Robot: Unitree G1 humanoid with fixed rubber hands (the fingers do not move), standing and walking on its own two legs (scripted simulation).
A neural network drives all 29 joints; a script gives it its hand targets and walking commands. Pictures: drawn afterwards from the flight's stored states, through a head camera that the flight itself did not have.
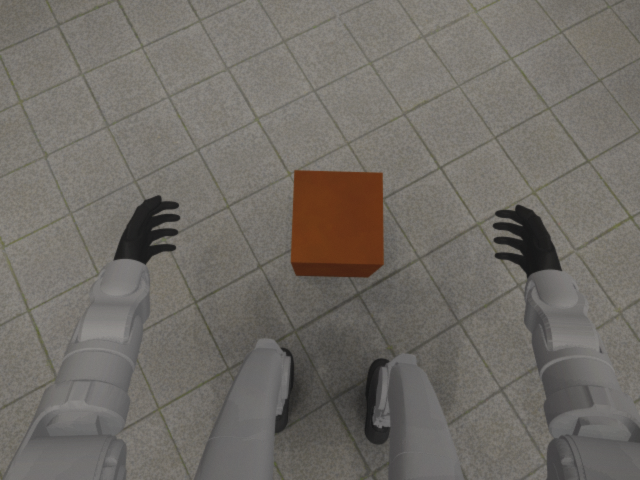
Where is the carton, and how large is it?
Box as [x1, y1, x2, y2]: [291, 170, 383, 277]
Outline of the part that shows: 294,170 291,263 296,275 366,277 370,275 383,264 382,173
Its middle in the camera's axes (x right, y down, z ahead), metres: +0.04 -0.02 +0.98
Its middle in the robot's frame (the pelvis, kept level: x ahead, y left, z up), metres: +0.51 +0.00 -0.57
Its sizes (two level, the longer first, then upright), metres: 0.210 0.200 0.250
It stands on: the floor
